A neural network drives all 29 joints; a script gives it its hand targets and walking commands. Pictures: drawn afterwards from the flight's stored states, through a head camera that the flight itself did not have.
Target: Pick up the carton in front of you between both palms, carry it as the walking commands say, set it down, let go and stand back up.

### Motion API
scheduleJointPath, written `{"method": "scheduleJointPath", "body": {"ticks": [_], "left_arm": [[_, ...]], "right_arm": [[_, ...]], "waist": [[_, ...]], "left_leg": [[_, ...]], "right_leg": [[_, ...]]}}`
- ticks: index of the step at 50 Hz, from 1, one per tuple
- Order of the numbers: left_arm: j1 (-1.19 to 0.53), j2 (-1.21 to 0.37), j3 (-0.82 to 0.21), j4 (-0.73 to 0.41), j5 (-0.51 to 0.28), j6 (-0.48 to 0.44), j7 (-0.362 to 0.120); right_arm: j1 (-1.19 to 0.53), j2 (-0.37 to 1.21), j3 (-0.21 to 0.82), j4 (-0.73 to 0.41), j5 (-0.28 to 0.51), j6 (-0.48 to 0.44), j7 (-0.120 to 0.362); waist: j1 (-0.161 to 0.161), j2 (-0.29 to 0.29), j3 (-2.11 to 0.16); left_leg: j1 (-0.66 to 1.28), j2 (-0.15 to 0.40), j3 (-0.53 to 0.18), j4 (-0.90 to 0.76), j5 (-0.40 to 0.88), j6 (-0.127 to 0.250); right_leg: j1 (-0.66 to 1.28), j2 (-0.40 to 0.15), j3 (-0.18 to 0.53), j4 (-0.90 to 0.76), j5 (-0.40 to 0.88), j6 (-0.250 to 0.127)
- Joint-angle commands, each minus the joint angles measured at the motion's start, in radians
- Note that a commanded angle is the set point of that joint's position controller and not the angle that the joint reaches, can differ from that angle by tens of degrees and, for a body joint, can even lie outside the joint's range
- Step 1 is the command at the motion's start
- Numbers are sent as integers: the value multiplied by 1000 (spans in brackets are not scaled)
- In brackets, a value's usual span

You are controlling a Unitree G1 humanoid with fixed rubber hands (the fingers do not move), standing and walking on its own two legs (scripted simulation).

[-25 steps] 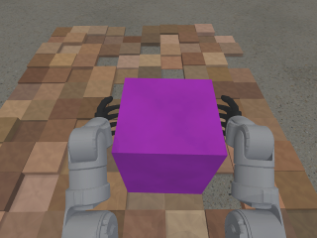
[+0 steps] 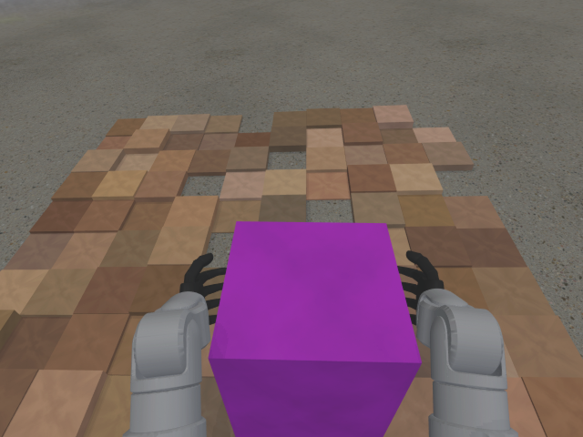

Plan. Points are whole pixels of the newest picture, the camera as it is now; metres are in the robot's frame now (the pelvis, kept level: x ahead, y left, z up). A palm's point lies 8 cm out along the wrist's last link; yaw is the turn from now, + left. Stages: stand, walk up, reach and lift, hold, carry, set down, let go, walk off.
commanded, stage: carry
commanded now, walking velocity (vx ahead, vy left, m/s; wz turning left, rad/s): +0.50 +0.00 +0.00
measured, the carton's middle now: (309, 333) +0.26 +0.00 +0.01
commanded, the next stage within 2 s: none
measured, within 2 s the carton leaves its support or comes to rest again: neither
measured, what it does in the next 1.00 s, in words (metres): walks ahead: left foot, then right foot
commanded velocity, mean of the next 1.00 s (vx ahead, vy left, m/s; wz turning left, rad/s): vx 0.50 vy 0.00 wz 0.00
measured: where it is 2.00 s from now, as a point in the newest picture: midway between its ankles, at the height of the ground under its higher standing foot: (315, 205)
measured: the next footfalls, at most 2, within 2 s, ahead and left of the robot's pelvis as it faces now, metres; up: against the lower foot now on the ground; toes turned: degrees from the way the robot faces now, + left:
left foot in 0.28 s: +0.39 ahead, +0.10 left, -0.02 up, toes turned +7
right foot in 0.74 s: +0.73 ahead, -0.08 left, +0.01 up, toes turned -8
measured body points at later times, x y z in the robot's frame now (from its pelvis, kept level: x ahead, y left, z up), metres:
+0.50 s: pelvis +0.34 +0.03 -0.03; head +0.38 +0.04 +0.41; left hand +0.73 +0.15 +0.06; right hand +0.71 -0.15 +0.06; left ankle +0.35 +0.10 -0.76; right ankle +0.26 -0.08 -0.63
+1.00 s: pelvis +0.71 -0.01 +0.00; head +0.79 -0.02 +0.44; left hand +1.09 +0.17 +0.15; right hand +1.12 -0.14 +0.15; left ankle +0.75 +0.12 -0.67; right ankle +0.70 -0.07 -0.73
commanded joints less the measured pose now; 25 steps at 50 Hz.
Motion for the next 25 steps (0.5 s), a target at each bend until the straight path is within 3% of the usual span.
{"method": "scheduleJointPath", "body": {"ticks": [1,3,7,12,13,14,15,16,17,18,19,20,21,23,25], "left_arm": [[-528,-953,-718,-66,-438,-22,-287],[-543,-927,-726,-69,-447,-37,-285],[-635,-829,-727,-67,-448,-61,-262],[-819,-703,-666,43,-446,-57,-209],[-861,-693,-648,73,-446,-54,-201],[-903,-693,-630,105,-447,-50,-194],[-957,-711,-617,134,-450,-44,-189],[-1030,-732,-606,161,-459,-39,-183],[-1071,-732,-587,191,-453,-39,-177],[-1099,-791,-579,243,-457,-35,-173],[-1080,-796,-537,289,-451,-35,-170],[-1141,-829,-537,281,-456,-43,-166],[-1205,-870,-526,275,-462,-47,-163],[-1259,-918,-497,287,-455,-59,-155],[-1274,-938,-485,291,-446,-66,-144]], "right_arm": [[-503,965,747,-53,411,-39,251],[-526,947,760,-67,411,-54,240],[-645,861,774,-91,430,-64,220],[-828,734,691,28,457,-50,188],[-860,719,665,62,459,-46,183],[-893,710,636,102,458,-43,179],[-922,702,603,154,452,-42,177],[-968,710,574,204,444,-45,181],[-978,726,553,253,458,-47,185],[-1026,735,530,312,468,-46,190],[-1029,740,508,352,479,-54,192],[-1054,798,513,349,496,-66,196],[-1137,858,519,318,528,-76,202],[-1303,954,534,266,581,-87,210],[-1369,995,534,250,603,-95,213]], "waist": [[-7,-125,-158],[-5,-141,-154],[9,-119,-99],[22,-134,-59],[16,-134,-81],[-7,-141,-117],[-34,-112,-171],[-63,1,-244],[-131,54,-325],[-67,278,-386],[-129,344,-492],[-124,228,-448],[-110,103,-403],[-70,52,-346],[-57,79,-325]], "left_leg": [[-203,30,16,-117,79,-13],[-261,25,37,-165,170,-16],[-241,12,80,-398,319,-11],[-190,-29,101,-534,440,73],[-132,-51,109,-556,437,91],[-37,-76,126,-570,433,98],[114,-119,161,-591,423,97],[376,-110,185,-632,484,108],[627,7,44,-649,521,114],[925,298,-291,-459,1162,213],[983,332,-504,-557,972,364],[904,309,-478,-603,773,357],[809,285,-427,-626,603,300],[618,259,-343,-678,412,251],[533,238,-272,-700,344,247]], "right_leg": [[282,-255,258,-186,309,-18],[326,-229,205,-181,371,-29],[301,-182,131,-190,388,-48],[359,-170,95,-123,589,-54],[381,-160,80,-68,682,-46],[382,-153,65,5,782,-31],[366,-127,46,161,870,-7],[233,-87,20,409,848,26],[19,-54,28,658,544,42],[-341,53,123,920,-342,69],[-511,125,208,1171,-370,59],[-595,68,254,1201,-297,34],[-618,20,243,1147,-257,20],[-574,-21,216,1066,-213,18],[-582,-31,169,1054,-184,25]]}}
